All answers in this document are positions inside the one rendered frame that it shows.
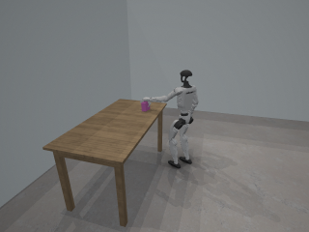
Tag left robot shin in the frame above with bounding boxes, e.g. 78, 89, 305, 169
168, 140, 178, 164

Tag robot left upper arm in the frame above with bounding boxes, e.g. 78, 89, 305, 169
164, 87, 183, 102

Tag table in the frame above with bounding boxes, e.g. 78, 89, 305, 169
42, 99, 167, 227

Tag left robot hand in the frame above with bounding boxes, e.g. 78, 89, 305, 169
140, 97, 151, 107

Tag right robot forearm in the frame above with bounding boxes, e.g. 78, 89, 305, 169
188, 103, 198, 115

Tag robot right upper arm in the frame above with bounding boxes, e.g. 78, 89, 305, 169
192, 86, 199, 105

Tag left robot forearm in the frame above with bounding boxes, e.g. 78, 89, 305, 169
149, 96, 166, 102

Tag robot head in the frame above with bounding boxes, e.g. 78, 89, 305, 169
180, 70, 192, 88

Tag sponge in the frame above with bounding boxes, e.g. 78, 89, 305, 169
141, 101, 151, 112

